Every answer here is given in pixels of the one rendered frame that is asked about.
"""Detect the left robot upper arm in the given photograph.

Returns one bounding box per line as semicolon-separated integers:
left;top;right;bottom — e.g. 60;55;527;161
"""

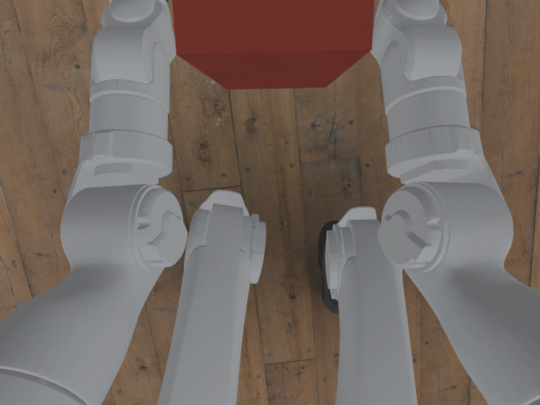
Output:
0;184;187;405

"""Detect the right robot upper arm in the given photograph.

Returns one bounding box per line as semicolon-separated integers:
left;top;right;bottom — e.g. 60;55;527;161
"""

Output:
377;181;540;405

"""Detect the left robot shin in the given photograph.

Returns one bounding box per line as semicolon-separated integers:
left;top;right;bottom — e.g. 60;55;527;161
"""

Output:
184;190;250;269

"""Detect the left robot thigh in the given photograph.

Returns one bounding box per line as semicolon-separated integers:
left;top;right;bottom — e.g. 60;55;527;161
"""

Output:
157;203;266;405

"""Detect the right robot forearm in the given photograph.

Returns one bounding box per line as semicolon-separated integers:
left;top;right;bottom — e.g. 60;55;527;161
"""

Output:
370;0;504;199

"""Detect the left robot forearm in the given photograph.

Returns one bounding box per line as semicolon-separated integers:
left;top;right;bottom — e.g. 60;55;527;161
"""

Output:
60;0;176;242

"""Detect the carton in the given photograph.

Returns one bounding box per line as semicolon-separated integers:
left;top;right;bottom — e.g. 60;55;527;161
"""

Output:
172;0;375;89

